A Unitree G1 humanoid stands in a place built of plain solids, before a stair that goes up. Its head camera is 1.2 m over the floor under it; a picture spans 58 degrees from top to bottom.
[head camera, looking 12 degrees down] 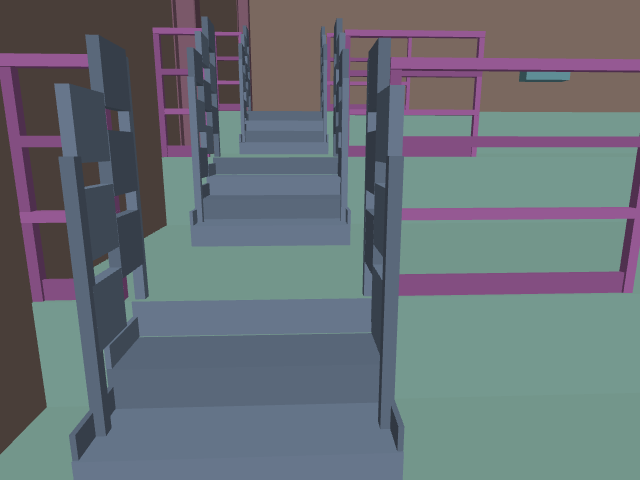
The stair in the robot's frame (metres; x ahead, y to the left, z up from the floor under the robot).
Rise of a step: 0.17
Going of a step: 0.30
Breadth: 1.12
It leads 2 degrees to the left of straight ahead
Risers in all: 3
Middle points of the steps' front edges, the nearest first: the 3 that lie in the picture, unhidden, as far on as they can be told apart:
1.28 0.27 0.17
1.58 0.28 0.35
1.88 0.30 0.52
